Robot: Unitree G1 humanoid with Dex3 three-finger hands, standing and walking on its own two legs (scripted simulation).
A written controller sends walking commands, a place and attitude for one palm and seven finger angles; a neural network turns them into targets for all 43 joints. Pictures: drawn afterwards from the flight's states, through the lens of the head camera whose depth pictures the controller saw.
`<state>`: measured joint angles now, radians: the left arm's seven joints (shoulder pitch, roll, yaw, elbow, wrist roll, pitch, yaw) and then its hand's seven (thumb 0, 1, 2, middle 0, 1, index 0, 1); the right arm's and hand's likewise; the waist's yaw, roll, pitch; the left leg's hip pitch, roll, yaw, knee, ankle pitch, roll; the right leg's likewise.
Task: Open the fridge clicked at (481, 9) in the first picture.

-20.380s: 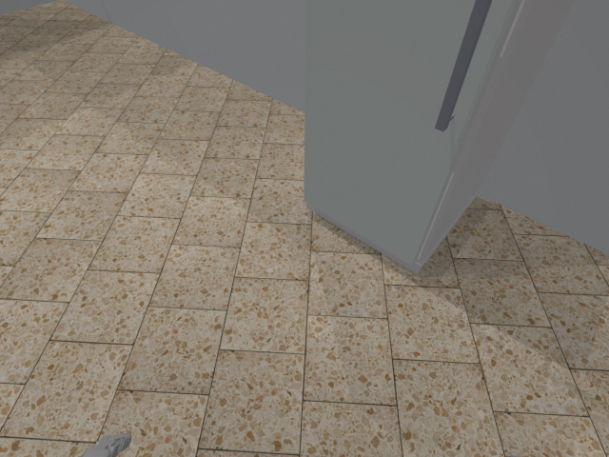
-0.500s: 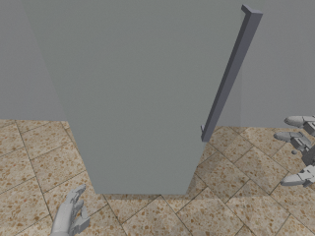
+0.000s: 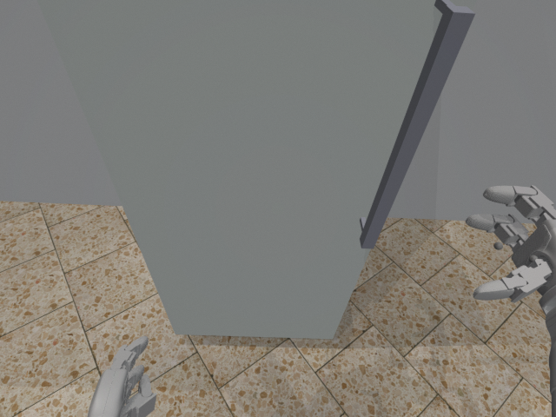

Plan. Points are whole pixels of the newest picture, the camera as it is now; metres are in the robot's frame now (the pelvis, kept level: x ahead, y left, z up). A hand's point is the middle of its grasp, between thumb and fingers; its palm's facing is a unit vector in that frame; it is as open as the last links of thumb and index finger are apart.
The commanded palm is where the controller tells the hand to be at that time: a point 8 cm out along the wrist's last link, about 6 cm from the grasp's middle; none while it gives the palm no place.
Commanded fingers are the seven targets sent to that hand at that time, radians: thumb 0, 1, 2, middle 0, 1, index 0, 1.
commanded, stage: move the hooked fingers beside the handle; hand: right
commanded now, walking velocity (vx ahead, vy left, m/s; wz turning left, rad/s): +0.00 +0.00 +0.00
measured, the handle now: (395, 151) +0.48 -0.16 +0.16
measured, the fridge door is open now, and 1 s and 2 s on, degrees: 0 0 0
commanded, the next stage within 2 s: feel for the door with the fingertips in 1.88 s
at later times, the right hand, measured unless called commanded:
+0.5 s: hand (469, 213) +0.37 -0.24 +0.15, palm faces +0.00 +1.00 -0.03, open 14.0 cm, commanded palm +0.34 -0.29 +0.15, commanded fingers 0.00 0.50 -0.30 0.30 1.20 0.30 1.20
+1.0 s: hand (444, 194) +0.41 -0.22 +0.14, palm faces -0.01 +1.00 -0.01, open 14.0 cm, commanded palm +0.39 -0.27 +0.14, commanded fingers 0.00 0.50 -0.30 0.30 1.20 0.30 1.20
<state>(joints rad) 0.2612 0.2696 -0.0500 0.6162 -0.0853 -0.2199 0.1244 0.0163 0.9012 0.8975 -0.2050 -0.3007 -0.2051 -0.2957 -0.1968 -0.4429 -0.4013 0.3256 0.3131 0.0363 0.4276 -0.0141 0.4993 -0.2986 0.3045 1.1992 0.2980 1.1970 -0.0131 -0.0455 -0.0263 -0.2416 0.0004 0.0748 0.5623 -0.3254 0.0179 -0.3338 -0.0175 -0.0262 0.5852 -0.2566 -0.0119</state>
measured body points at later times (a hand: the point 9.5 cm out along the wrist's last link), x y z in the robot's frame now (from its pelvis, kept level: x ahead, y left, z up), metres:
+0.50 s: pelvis +0.01 -0.01 +0.00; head +0.01 +0.00 +0.45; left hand +0.15 +0.25 -0.09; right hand +0.36 -0.29 +0.15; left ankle -0.02 +0.11 -0.73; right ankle +0.03 -0.11 -0.73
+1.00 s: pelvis +0.01 +0.00 +0.00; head +0.02 +0.01 +0.45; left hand +0.11 +0.26 -0.11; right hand +0.40 -0.27 +0.15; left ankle -0.02 +0.11 -0.73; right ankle +0.03 -0.11 -0.73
